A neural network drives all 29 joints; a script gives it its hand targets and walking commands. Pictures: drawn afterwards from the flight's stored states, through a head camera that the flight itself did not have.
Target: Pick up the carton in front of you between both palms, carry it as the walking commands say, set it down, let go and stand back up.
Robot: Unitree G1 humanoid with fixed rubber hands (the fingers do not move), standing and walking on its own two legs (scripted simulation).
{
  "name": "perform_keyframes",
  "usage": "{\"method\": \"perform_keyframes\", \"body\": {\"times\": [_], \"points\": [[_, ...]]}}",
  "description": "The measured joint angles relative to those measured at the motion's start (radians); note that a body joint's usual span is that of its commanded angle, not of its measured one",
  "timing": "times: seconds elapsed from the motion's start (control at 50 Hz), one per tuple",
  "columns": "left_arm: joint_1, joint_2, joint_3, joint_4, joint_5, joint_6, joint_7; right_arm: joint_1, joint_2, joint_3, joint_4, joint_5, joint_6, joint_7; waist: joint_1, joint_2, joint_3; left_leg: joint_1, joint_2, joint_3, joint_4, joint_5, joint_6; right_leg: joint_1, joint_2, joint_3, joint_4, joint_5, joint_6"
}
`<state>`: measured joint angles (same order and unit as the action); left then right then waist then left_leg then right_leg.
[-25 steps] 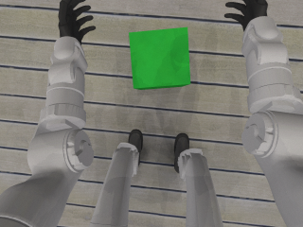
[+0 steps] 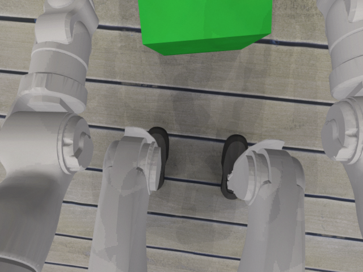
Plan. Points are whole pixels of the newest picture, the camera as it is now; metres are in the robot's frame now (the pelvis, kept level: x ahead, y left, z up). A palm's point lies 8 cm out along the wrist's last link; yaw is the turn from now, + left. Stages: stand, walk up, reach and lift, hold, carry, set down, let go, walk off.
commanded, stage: reach and lift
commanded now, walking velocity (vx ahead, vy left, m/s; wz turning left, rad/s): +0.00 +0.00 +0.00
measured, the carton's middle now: out of the picture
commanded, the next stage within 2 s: none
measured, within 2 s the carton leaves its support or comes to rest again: leaves its support in 1.12 s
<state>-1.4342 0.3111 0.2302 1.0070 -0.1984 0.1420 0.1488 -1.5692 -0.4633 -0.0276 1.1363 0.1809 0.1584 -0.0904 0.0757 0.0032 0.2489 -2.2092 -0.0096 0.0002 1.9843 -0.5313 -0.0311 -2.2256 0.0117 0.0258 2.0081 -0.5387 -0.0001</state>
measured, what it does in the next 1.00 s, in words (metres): lowers itself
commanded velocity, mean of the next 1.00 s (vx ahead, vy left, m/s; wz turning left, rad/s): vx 0.00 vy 0.00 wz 0.00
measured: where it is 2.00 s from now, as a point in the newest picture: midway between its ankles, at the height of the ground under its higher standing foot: (192, 173)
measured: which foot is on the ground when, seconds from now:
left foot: down 0.00-1.00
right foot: down 0.00-1.00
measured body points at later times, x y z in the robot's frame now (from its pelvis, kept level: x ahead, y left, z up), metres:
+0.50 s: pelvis +0.00 +0.00 -0.06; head +0.39 -0.01 +0.17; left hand +0.56 +0.19 -0.23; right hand +0.60 -0.16 -0.23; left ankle +0.11 +0.13 -0.39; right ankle +0.11 -0.12 -0.39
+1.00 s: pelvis +0.00 +0.00 -0.06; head +0.38 -0.01 +0.16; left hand +0.57 +0.17 -0.23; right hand +0.60 -0.13 -0.23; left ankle +0.11 +0.13 -0.39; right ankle +0.11 -0.12 -0.39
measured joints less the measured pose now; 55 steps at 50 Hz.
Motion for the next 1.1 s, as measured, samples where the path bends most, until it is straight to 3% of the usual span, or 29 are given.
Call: {"method": "perform_keyframes", "body": {"times": [0.22, 0.44, 0.72, 0.78, 0.86, 1.0, 1.1], "points": [[-0.153, 0.024, -0.039, 0.150, -0.014, -0.043, -0.007, -0.145, -0.025, 0.056, 0.137, 0.043, -0.041, 0.018, -0.008, 0.007, 0.194, -0.039, -0.007, 0.000, 0.161, -0.019, -0.003, -0.039, -0.002, 0.002, 0.164, -0.022, 0.001], [-0.093, 0.004, -0.069, 0.099, -0.045, -0.076, 0.008, -0.071, -0.015, 0.096, 0.062, 0.073, -0.071, 0.006, -0.013, 0.018, 0.211, -0.033, -0.006, 0.010, 0.237, -0.067, 0.004, -0.031, -0.001, 0.012, 0.241, -0.072, 0.011], [-0.120, -0.027, -0.071, 0.131, -0.021, -0.069, -0.014, -0.112, 0.039, 0.074, 0.133, 0.038, -0.073, 0.022, -0.015, 0.010, 0.198, -0.026, -0.013, 0.005, 0.194, -0.036, -0.003, -0.024, -0.007, 0.007, 0.201, -0.045, 0.003], [-0.144, -0.049, -0.050, 0.122, 0.003, -0.068, 0.010, -0.134, 0.050, 0.066, 0.128, 0.022, -0.071, 0.000, -0.016, 0.012, 0.230, -0.012, -0.013, 0.005, 0.192, -0.033, -0.002, -0.010, -0.006, 0.007, 0.199, -0.042, 0.003], [-0.148, -0.058, 0.015, 0.097, 0.060, -0.041, 0.003, -0.164, 0.056, 0.035, 0.147, -0.025, -0.051, 0.003, -0.018, 0.009, 0.253, 0.001, -0.010, 0.006, 0.200, -0.036, -0.002, 0.000, -0.002, 0.008, 0.207, -0.041, 0.002], [-0.119, -0.046, 0.074, 0.026, 0.122, 0.050, -0.076, -0.110, 0.089, -0.080, 0.043, -0.113, 0.029, 0.048, -0.019, 0.001, 0.229, -0.025, -0.006, 0.000, 0.243, -0.049, -0.004, -0.029, 0.004, 0.002, 0.246, -0.048, -0.005], [-0.068, -0.045, 0.048, -0.043, 0.080, 0.101, -0.045, -0.023, 0.119, -0.066, -0.069, -0.093, 0.073, 0.012, -0.024, 0.015, 0.176, -0.050, -0.012, -0.007, 0.254, -0.058, -0.006, -0.049, 0.004, -0.002, 0.253, -0.058, -0.003]]}}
